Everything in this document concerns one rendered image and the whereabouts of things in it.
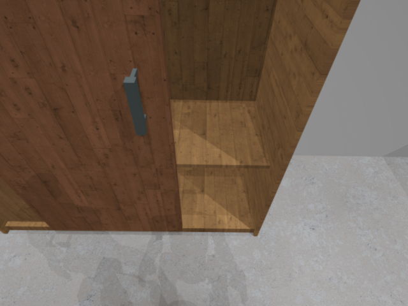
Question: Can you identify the wardrobe door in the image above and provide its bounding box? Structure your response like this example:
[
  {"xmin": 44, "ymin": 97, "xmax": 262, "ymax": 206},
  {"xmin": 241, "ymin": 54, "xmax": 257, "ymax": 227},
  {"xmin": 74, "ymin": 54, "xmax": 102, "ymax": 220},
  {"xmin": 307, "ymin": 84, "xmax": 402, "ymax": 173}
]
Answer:
[
  {"xmin": 0, "ymin": 0, "xmax": 182, "ymax": 231},
  {"xmin": 0, "ymin": 178, "xmax": 44, "ymax": 222}
]

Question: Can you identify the handle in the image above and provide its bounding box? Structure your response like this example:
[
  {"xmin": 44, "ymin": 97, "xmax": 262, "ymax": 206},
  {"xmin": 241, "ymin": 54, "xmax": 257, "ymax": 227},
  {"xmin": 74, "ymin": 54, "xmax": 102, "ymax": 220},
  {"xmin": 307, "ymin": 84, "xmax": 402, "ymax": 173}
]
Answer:
[{"xmin": 123, "ymin": 68, "xmax": 147, "ymax": 136}]

